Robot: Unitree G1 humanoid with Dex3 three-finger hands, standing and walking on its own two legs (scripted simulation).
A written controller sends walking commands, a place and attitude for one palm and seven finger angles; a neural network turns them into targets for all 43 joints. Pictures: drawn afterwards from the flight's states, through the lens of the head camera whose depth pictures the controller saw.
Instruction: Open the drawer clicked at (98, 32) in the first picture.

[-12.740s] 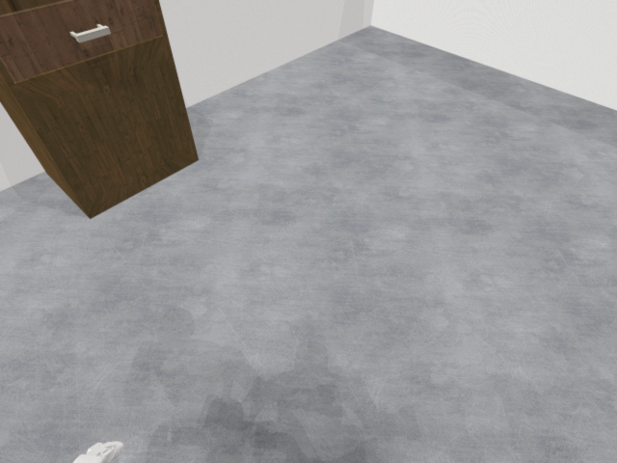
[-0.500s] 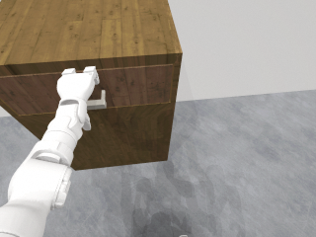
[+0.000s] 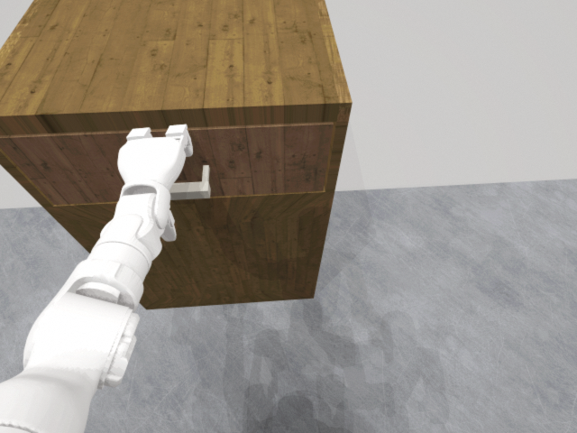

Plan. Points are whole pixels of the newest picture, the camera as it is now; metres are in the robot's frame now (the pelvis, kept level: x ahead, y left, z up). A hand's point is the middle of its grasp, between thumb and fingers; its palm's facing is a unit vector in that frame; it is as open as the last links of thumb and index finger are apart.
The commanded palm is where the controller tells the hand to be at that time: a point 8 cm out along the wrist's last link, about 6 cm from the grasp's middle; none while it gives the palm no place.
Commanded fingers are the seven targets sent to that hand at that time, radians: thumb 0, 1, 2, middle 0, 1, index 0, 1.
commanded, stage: lower the fingers behind the handle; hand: left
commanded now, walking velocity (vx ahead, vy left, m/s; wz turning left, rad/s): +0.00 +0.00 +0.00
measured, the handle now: (178, 181) +0.53 +0.17 -0.02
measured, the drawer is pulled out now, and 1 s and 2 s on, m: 0.00 0.00 0.00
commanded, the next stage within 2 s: close the thumb around the handle in 1.70 s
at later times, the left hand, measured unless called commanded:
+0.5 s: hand (168, 195) +0.48 +0.17 +0.01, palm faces -0.05 -0.05 -1.00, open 13.8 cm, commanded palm +0.47 +0.17 +0.06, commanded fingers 0.00 -0.50 0.30 -0.30 -1.20 -0.30 -1.20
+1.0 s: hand (171, 202) +0.48 +0.17 -0.01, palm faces -0.04 -0.03 -1.00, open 13.8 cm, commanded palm +0.46 +0.18 +0.03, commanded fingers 0.00 -0.50 0.30 -0.30 -1.20 -0.30 -1.20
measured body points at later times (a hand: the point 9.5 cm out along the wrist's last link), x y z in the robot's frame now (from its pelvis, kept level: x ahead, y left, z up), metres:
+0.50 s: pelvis +0.00 +0.00 -0.01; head +0.10 -0.01 +0.43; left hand +0.48 +0.17 +0.06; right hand -0.01 -0.28 -0.14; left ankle -0.01 +0.09 -0.71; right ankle -0.03 -0.10 -0.71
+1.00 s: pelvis -0.01 +0.00 -0.02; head +0.09 +0.00 +0.42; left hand +0.48 +0.17 +0.04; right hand -0.01 -0.27 -0.15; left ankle -0.01 +0.09 -0.71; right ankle -0.03 -0.10 -0.71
